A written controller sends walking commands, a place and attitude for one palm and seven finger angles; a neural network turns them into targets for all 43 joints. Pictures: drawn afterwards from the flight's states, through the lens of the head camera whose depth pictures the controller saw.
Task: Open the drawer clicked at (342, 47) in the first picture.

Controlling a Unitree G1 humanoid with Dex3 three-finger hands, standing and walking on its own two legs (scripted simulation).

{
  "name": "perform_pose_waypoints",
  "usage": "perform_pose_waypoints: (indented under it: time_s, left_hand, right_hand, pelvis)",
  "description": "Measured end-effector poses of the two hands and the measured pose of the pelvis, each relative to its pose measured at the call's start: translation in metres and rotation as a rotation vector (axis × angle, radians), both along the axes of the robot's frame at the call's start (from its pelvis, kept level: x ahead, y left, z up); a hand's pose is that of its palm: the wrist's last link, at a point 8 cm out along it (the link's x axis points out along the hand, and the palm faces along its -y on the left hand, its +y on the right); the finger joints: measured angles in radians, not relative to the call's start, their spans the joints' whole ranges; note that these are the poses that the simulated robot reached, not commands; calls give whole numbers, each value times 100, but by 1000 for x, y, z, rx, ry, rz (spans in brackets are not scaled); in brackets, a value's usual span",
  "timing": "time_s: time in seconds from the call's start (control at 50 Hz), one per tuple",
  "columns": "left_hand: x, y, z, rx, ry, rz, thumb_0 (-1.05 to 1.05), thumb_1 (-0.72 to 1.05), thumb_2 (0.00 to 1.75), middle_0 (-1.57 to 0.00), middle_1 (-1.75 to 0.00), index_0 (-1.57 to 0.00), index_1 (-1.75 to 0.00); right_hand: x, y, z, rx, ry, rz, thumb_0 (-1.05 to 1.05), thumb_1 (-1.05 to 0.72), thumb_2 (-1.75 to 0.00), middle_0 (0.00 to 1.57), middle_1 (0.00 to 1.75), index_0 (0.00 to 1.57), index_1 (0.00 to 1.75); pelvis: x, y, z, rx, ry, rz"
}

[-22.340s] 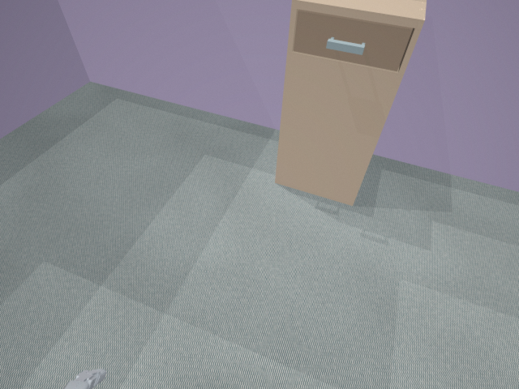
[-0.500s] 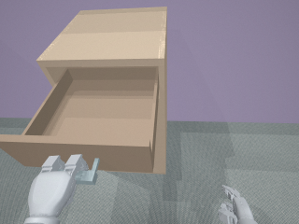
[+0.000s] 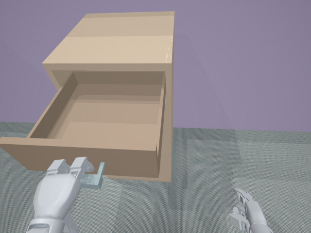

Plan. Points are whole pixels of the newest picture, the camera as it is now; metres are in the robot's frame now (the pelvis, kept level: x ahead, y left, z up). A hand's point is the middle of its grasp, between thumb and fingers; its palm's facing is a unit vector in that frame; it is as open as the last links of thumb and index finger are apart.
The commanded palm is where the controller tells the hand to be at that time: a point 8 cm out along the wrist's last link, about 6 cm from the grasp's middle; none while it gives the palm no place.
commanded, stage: lift the hand off the handle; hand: left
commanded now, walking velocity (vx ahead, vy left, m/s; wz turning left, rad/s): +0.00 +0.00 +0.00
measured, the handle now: (78, 172) +0.24 +0.23 +0.05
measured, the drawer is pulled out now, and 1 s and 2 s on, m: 0.30 0.30 0.30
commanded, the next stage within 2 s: draw the hand back to the body in 1.52 s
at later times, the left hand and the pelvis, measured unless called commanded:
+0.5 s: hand (67, 189) +0.19 +0.23 +0.06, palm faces +0.09 -0.11 -0.99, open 13.6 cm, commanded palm +0.16 +0.23 +0.13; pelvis +0.00 +0.01 +0.00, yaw +0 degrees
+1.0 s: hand (50, 172) +0.19 +0.23 +0.14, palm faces +0.16 -0.13 -0.98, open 13.7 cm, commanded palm +0.16 +0.23 +0.20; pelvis +0.00 +0.02 +0.02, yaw +1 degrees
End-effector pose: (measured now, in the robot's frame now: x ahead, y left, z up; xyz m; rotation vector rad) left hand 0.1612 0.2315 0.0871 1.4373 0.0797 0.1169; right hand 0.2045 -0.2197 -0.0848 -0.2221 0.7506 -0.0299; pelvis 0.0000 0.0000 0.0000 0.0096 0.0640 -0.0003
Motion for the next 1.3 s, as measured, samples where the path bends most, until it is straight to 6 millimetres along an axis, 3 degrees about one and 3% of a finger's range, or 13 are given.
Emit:
perform_pose_waypoints:
  time_s: [0.2, 0.38, 0.6, 0.8, 1.04, 1.18, 1.3]
  left_hand:
    - [1, -1, -2, 24, -26, 9, 0, -49, 31, -35, -124, -32, -120]
    - [3, 0, 4, 10, -16, 9, 0, -49, 30, -37, -122, -33, -121]
    - [2, 11, 46, 17, -90, 32, 0, -49, 30, -34, -121, -37, -122]
    - [3, 17, 66, 1, -41, 35, 0, -49, 30, -32, -120, -36, -122]
    - [3, 9, 111, 15, -144, -19, 0, -50, 30, -32, -120, -34, -121]
    - [7, 17, 124, 9, -121, 25, 0, -50, 30, -32, -120, -32, -120]
    - [9, 7, 137, 9, -129, -29, 0, -50, 30, -32, -120, -32, -120]
  right_hand:
    - [-11, 15, -14, 23, 55, 14, 1, -91, -90, 20, 30, 20, 30]
    - [-5, 33, -7, 50, 18, 32, 1, -91, -90, 20, 30, 20, 30]
    - [11, 38, 12, 51, -40, 59, 1, -91, -90, 20, 30, 20, 30]
    - [18, 44, 24, 40, -41, 89, 1, -91, -90, 20, 30, 20, 30]
    - [21, 56, 28, 82, -44, 114, 1, -91, -90, 20, 30, 20, 30]
    - [23, 60, 31, 103, -43, 128, 1, -91, -90, 20, 30, 20, 30]
    - [26, 58, 36, 97, -70, 136, 1, -91, -90, 20, 30, 20, 30]
  pelvis:
    - [-1, 6, -2, 0, 8, 5]
    - [-3, 10, 0, -3, -19, 8]
    - [-1, 14, 7, -8, -60, 9]
    - [0, 17, 15, -10, -93, 14]
    - [1, 21, 21, -11, -116, 12]
    - [-1, 19, 23, -8, -132, 16]
    - [-4, 17, 24, -7, -139, 20]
